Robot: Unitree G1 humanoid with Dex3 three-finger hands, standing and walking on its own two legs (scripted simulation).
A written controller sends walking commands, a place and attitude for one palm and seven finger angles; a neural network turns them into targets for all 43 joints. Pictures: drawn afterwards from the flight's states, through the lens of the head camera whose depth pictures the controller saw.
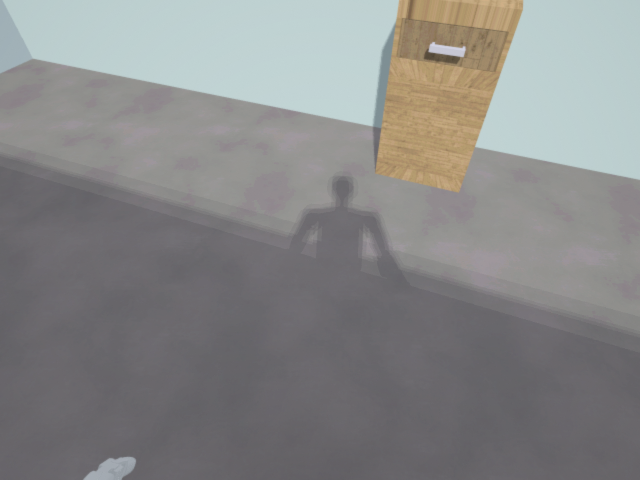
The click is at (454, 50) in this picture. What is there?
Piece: drawer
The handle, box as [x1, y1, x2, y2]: [429, 42, 465, 56]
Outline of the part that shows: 429,51 458,56 463,56 465,49 464,46 462,48 437,45 434,42 430,44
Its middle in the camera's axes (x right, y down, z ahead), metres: +0.48 -0.73 +1.48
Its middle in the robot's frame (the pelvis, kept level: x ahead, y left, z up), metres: +1.60 -0.42 -0.09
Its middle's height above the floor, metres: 0.68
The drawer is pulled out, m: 0.00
